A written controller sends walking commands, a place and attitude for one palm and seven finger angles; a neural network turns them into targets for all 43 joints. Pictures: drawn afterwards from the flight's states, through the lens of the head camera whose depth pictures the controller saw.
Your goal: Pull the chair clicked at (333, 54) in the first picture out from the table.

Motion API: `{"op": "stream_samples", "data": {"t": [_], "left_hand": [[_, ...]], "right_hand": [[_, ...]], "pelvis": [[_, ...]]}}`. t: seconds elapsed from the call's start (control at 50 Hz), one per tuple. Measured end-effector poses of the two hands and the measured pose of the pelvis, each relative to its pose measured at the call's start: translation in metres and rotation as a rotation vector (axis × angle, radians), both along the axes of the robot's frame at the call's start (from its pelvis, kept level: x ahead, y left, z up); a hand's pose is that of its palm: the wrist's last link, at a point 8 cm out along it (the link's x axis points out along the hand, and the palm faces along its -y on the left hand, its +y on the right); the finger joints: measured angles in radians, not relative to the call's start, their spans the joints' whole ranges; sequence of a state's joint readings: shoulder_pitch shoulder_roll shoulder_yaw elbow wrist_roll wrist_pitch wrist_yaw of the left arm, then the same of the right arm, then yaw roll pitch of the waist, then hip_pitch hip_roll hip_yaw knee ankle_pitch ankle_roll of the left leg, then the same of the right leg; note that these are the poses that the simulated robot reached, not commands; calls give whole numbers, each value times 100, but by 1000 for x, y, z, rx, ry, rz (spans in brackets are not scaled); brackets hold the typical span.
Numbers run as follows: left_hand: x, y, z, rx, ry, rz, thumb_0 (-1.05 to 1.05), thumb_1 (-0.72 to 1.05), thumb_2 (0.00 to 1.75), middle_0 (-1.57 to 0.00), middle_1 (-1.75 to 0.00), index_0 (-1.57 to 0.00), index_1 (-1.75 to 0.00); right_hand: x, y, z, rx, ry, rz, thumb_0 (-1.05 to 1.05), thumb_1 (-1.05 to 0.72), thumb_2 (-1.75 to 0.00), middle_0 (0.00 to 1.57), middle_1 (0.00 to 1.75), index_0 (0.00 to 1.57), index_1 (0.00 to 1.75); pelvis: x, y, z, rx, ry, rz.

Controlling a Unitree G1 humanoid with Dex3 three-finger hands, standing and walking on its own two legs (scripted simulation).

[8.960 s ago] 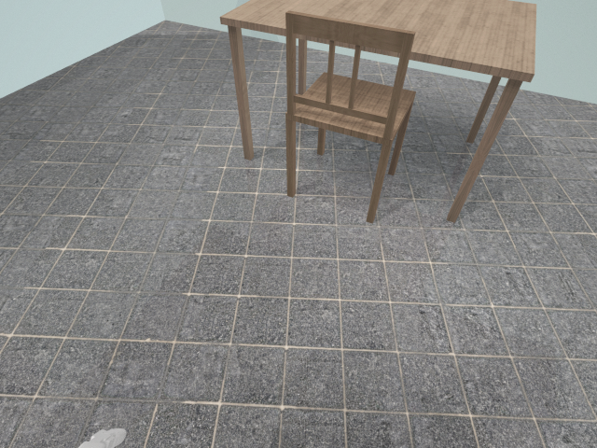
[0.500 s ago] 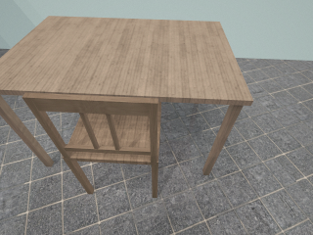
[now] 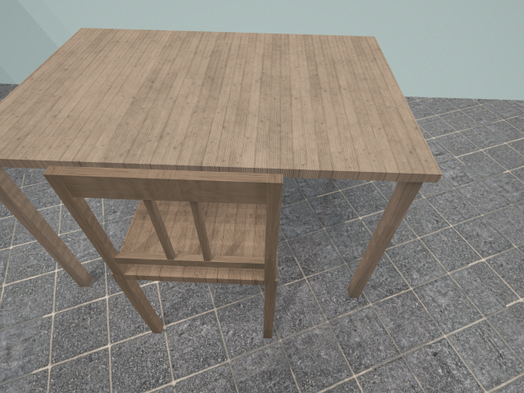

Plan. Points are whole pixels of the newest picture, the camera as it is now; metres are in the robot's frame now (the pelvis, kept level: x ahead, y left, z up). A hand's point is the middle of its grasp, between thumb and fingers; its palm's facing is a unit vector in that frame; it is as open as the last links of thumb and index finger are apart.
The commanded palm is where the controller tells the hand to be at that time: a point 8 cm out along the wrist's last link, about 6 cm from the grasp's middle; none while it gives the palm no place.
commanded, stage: look again from close up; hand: left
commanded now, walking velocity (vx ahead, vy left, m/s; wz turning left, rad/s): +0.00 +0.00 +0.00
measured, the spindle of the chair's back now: (160, 230) +0.46 +0.25 -0.11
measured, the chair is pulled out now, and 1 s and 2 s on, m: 0.00 0.00 0.00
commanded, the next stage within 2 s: raise the hand toward the chair's back in 0.50 s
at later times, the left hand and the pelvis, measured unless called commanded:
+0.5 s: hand out of the picture +0.00 +0.17 -0.17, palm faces +0.01 -0.98 -0.19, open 7.4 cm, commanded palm none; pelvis +0.01 +0.00 +0.00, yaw -1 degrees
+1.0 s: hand (172, 386) +0.15 +0.15 -0.07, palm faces +0.00 -1.00 +0.03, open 9.0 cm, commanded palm +0.12 +0.22 -0.06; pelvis -0.03 -0.04 -0.07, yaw +2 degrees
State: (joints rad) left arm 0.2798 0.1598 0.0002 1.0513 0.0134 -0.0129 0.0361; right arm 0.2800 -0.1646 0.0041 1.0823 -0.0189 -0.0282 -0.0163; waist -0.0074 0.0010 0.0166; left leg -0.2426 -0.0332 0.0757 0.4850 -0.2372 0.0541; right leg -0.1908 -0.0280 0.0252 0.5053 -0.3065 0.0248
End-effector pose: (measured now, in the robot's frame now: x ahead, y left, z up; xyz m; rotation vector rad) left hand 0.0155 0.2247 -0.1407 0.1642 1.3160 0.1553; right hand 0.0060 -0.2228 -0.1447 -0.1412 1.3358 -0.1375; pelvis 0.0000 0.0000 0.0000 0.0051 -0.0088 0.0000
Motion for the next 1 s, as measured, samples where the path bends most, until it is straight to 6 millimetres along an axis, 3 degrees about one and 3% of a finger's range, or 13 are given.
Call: {"op": "stream_samples", "data": {"t": [0.28,0.62,0.66,0.72,0.78,0.84,0.9,0.96,1.0], "left_hand": [[-13,-4,-5,-25,71,11,0,90,90,-20,-30,-20,-30],[-16,-7,-2,-12,83,-2,0,90,90,-20,-30,-20,-30],[13,-1,15,-5,-91,93,1,91,89,-20,-29,-20,-30],[84,12,71,69,-536,104,2,90,89,-20,-29,-20,-30],[144,7,129,68,-906,58,2,87,87,-19,-29,-19,-29],[178,-7,160,-3,-1203,-29,1,82,85,-18,-28,-19,-28],[174,-22,150,-114,-1339,-142,0,75,83,-18,-27,-18,-27],[144,-28,107,-188,-1259,-185,0,68,80,-17,-26,-18,-26],[115,-24,72,-204,-1145,-122,0,64,78,-17,-25,-18,-26]], "right_hand": [[28,-4,7,-27,-29,11,0,-91,-90,20,30,20,30],[13,-6,4,-13,16,-4,0,-91,-90,20,30,20,30],[19,-9,10,-33,-68,-5,0,-91,-90,20,30,20,30],[40,-17,19,-59,-264,15,1,-91,-90,20,30,20,30],[71,-27,24,-67,-443,45,1,-91,-90,20,30,20,30],[102,-40,31,-80,-591,66,1,-90,-90,20,30,20,30],[129,-53,40,-94,-702,94,1,-90,-90,20,30,20,30],[151,-65,47,-119,-782,137,1,-90,-90,20,30,20,30],[164,-71,48,-141,-814,171,1,-90,-90,20,30,20,30]], "pelvis": [[10,1,2,-1,-7,-7],[10,-3,3,-5,-8,-9],[7,-4,2,-1,-7,3],[2,-9,-3,18,3,20],[-6,-11,-9,6,23,49],[-16,-17,-23,2,92,40],[-25,-27,-41,8,140,23],[-31,-37,-58,8,170,26],[-34,-42,-69,3,190,36]]}}
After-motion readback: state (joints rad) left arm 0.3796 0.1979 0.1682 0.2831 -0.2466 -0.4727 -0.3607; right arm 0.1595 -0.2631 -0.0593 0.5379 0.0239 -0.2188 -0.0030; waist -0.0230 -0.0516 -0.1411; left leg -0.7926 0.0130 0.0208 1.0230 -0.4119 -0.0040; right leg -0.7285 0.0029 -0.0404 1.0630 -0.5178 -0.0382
